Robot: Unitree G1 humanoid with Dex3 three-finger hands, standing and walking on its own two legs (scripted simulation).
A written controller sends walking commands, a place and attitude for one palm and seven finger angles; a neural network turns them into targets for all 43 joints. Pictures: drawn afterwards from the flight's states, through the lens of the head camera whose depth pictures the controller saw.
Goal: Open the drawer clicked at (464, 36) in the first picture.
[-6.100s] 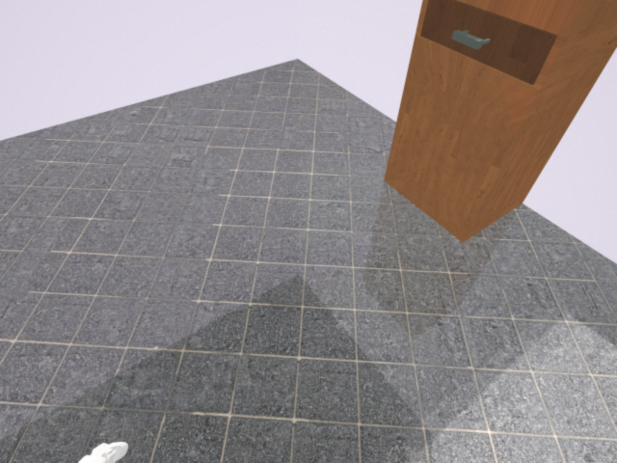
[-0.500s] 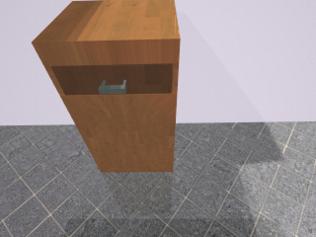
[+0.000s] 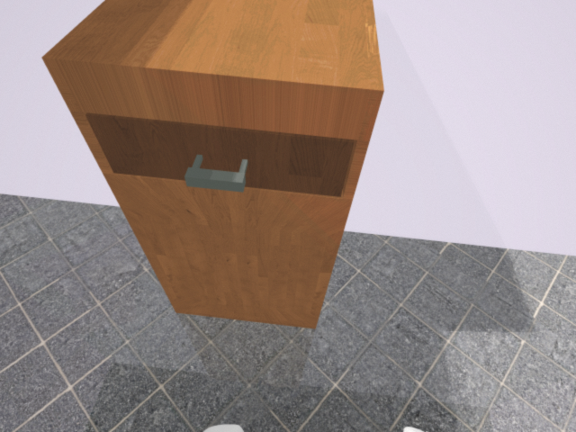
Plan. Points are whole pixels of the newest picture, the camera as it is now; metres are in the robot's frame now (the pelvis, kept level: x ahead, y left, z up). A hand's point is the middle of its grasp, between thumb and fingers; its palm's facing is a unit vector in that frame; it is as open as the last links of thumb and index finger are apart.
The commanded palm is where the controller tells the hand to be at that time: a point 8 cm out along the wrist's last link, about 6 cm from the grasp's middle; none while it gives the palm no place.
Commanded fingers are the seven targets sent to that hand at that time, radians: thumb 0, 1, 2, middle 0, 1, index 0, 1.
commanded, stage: come to a stop and stand still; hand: left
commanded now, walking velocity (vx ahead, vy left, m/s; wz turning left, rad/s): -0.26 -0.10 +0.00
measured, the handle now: (218, 171) +0.51 +0.20 +0.02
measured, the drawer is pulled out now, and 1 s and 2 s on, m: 0.00 0.00 0.00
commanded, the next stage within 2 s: look again from close up in 1.34 s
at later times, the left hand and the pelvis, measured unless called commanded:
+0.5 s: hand out of the picture +0.02 +0.12 -0.14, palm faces +0.07 -0.96 -0.28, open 7.4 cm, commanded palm none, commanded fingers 0.00 0.90 0.90 -0.20 -0.30 -0.20 -0.30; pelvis -0.03 -0.07 +0.02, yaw +2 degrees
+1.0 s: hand out of the picture -0.06 +0.20 -0.17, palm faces +0.11 -0.97 -0.20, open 7.4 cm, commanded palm none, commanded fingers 0.00 0.90 0.90 -0.20 -0.30 -0.20 -0.30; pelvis -0.04 +0.01 +0.01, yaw +3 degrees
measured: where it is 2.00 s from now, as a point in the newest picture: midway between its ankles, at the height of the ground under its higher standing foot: outside the picture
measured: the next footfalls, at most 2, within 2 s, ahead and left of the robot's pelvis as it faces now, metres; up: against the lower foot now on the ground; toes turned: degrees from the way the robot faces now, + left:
right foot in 0.26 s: +0.03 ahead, -0.17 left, +0.00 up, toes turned -3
left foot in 0.80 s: -0.01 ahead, +0.11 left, +0.00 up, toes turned +4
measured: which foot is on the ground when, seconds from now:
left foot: down 0.00-0.26, up 0.28-0.78, down 0.80-1.00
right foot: up 0.00-0.24, down 0.26-0.80, up 0.82-1.00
